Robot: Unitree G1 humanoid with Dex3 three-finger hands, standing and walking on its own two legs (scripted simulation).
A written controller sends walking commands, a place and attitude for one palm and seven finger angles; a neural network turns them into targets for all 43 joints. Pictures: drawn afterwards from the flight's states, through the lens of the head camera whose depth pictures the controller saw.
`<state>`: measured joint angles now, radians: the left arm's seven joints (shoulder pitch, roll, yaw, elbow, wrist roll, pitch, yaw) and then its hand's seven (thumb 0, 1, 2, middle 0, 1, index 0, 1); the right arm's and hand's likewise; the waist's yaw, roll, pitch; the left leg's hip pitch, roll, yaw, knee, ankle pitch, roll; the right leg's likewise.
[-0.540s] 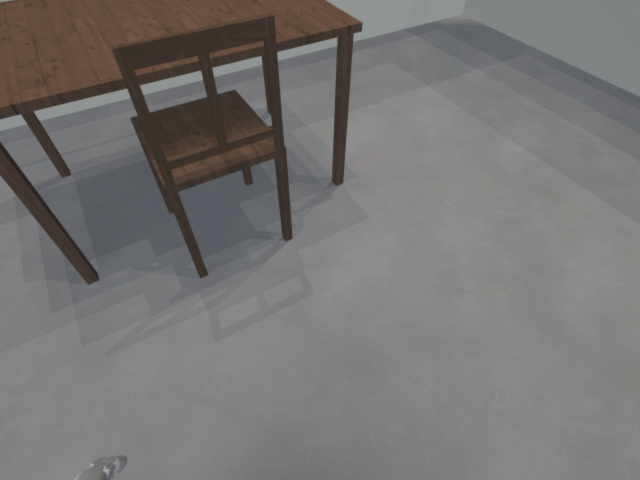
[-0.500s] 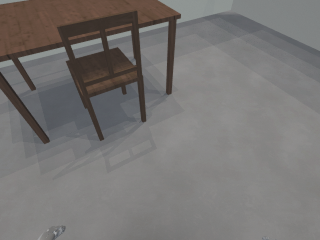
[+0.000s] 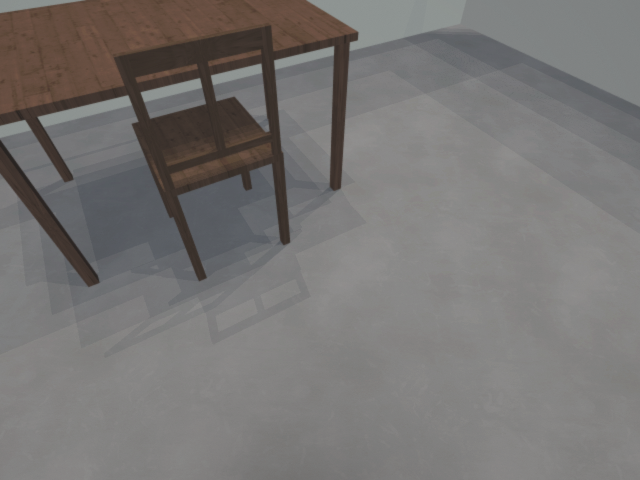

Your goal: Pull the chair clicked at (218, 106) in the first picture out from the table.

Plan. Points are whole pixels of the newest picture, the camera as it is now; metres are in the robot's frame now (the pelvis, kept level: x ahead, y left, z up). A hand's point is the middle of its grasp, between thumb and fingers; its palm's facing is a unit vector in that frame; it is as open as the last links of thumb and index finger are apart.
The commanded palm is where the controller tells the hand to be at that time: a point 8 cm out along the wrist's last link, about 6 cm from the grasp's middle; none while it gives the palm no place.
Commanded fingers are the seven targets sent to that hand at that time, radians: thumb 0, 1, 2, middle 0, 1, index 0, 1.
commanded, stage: stand and wait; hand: left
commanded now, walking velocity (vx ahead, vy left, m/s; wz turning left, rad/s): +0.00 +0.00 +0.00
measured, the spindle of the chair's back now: (212, 108) +1.03 +0.37 -0.09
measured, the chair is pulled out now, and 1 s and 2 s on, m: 0.00 0.00 0.00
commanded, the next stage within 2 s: look at it before walking up in 0.28 s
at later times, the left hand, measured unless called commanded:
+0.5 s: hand out of the picture +0.07 +0.24 -0.15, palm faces -0.03 -0.94 -0.33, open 7.4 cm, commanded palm none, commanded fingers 0.00 0.90 0.90 -0.20 -0.30 -0.20 -0.30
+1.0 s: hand out of the picture +0.05 +0.25 -0.16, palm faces -0.03 -0.95 -0.32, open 7.4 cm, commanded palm none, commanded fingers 0.00 0.90 0.90 -0.20 -0.30 -0.20 -0.30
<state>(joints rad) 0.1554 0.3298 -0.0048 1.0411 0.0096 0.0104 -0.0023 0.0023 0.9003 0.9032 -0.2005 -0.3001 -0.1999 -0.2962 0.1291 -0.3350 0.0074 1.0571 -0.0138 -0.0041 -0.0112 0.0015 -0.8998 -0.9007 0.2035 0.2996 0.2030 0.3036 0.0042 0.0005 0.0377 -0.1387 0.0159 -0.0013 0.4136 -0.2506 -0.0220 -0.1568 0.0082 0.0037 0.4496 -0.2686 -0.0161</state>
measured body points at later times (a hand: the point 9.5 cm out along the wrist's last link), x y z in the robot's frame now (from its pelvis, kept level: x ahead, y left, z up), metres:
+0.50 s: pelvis -0.02 +0.00 +0.00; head -0.02 -0.01 +0.45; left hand +0.07 +0.29 -0.13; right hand +0.05 -0.29 -0.13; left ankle -0.02 +0.14 -0.74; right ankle -0.02 -0.11 -0.74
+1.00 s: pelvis -0.02 +0.01 +0.00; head -0.01 +0.01 +0.45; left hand +0.05 +0.30 -0.13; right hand +0.05 -0.28 -0.13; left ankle -0.02 +0.14 -0.74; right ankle -0.02 -0.11 -0.74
